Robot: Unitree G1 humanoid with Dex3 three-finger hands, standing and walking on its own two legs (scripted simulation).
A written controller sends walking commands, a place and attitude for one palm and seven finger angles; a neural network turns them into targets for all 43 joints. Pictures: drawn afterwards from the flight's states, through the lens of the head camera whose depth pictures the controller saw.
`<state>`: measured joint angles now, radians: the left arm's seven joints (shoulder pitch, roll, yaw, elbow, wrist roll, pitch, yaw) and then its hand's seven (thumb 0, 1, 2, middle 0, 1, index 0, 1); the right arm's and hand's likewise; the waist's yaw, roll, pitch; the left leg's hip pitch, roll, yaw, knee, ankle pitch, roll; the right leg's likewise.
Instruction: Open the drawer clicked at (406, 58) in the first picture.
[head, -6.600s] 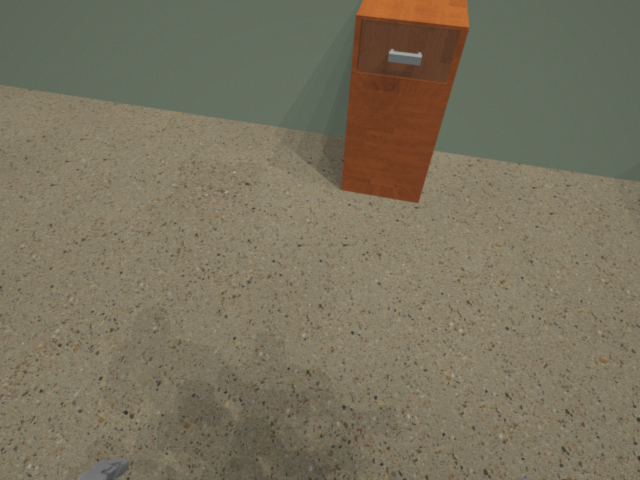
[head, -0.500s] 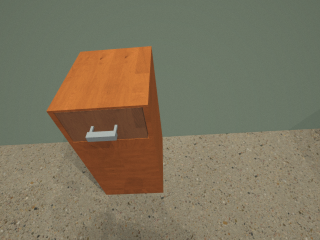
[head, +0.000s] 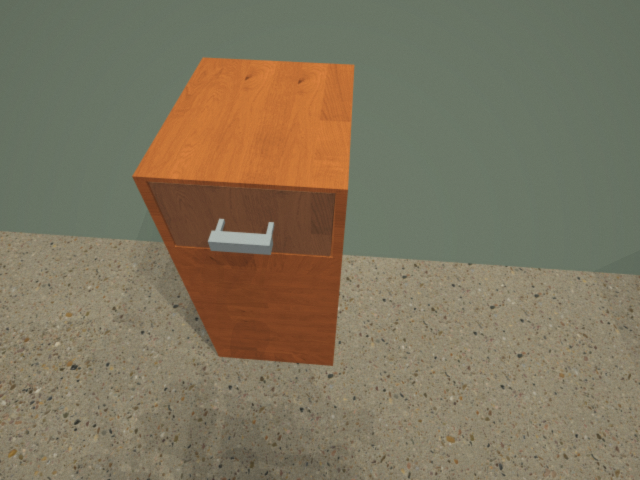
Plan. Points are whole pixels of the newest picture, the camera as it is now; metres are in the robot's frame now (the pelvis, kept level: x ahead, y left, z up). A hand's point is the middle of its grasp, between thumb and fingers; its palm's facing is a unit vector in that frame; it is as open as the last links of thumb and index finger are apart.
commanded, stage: come to a stop and stand still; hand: left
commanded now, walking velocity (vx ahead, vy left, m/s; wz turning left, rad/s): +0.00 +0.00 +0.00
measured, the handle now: (243, 233) +0.53 +0.21 -0.08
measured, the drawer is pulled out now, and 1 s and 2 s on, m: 0.00 0.00 0.00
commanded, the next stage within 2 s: look again from close up in 0.40 s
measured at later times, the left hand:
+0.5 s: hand out of the picture +0.03 +0.19 -0.16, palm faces +0.00 -0.98 -0.20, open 7.3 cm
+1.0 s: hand out of the picture +0.01 +0.21 -0.17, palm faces +0.01 -0.98 -0.19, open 7.3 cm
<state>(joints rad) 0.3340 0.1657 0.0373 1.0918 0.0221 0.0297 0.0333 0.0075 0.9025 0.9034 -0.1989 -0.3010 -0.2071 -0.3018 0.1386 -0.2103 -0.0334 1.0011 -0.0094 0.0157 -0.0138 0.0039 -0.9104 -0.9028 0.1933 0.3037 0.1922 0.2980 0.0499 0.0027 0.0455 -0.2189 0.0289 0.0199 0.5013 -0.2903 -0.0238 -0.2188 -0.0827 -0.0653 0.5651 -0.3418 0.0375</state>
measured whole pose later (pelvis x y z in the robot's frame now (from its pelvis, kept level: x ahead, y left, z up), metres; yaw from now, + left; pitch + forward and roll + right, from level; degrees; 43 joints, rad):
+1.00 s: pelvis -0.01 +0.04 +0.00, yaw -2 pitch -3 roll -1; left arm 0.31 0.17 -0.01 1.04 0.01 0.00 0.04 0.01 0.91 0.90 -0.20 -0.30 -0.20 -0.30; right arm 0.27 -0.17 0.01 1.04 -0.02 0.01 -0.03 0.01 -0.93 -0.90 0.20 0.30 0.20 0.30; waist 0.01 -0.01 0.00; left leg -0.18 0.01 0.06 0.52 -0.29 0.03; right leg -0.15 -0.04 -0.06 0.49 -0.29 0.02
